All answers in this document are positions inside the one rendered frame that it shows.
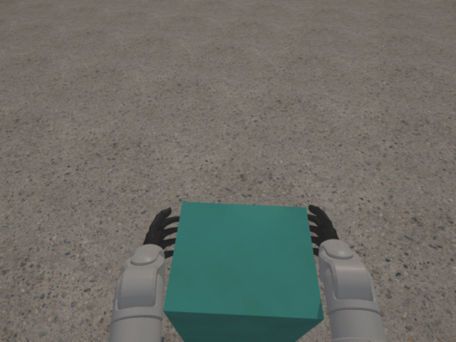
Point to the left robot forearm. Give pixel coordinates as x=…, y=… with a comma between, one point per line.
x=139, y=297

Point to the carton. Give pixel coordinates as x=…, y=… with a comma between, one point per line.
x=243, y=273

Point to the left robot hand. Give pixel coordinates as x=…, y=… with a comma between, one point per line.
x=157, y=232

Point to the right robot forearm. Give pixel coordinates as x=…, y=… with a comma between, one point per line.
x=351, y=300

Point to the right robot hand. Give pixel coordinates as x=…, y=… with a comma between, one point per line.
x=324, y=228

